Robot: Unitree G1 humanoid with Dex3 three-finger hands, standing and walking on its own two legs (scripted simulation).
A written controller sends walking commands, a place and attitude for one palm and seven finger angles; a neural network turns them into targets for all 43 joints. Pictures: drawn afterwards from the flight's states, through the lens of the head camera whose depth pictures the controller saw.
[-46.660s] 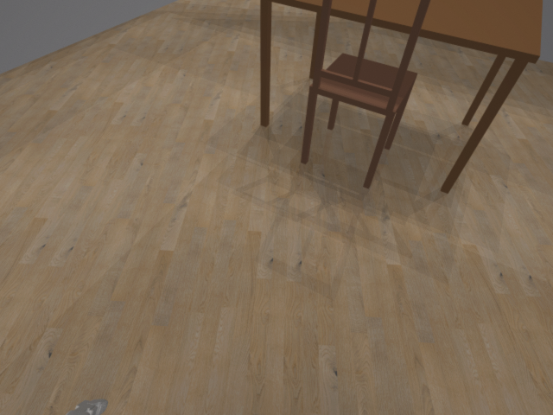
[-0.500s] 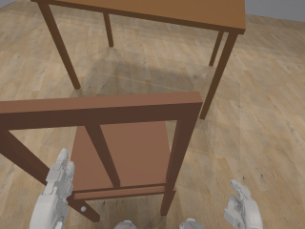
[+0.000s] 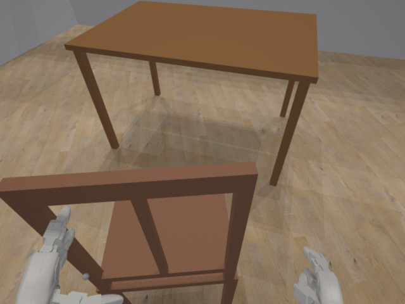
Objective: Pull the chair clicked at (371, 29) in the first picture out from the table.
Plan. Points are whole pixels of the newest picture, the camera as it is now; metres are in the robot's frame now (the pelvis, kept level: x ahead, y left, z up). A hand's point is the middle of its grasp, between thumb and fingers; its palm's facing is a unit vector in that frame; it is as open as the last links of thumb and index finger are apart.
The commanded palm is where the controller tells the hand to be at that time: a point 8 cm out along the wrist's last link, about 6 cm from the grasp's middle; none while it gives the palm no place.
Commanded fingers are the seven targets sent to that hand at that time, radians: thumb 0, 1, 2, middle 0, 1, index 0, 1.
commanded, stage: draw the hand back to the body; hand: left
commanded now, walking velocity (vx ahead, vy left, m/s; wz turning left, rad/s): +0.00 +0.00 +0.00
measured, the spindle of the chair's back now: (153, 240) +0.26 +0.13 -0.02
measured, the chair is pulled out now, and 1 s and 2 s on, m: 0.64 0.64 0.64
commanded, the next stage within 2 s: step back with the hand held close in 0.82 s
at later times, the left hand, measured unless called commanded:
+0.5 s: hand (67, 253) +0.17 +0.23 +0.11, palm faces +0.30 -0.84 -0.44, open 8.5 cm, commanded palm +0.15 +0.28 +0.20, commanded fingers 0.00 0.90 0.90 -0.20 -0.30 -0.20 -0.30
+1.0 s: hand (65, 254) +0.17 +0.23 +0.11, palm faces +0.30 -0.84 -0.46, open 7.2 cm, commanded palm +0.14 +0.27 +0.20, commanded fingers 0.00 0.90 0.90 -0.20 -0.30 -0.20 -0.30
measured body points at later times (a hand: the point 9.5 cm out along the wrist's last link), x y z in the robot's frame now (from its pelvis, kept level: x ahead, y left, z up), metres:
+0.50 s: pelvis +0.01 -0.02 +0.02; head +0.00 -0.05 +0.47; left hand +0.15 +0.27 +0.13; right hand +0.21 -0.23 -0.06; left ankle -0.03 +0.13 -0.71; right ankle +0.01 -0.14 -0.71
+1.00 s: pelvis +0.00 -0.03 +0.02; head +0.00 -0.05 +0.47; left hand +0.15 +0.27 +0.14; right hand +0.20 -0.24 -0.06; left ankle -0.03 +0.13 -0.71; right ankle +0.01 -0.14 -0.71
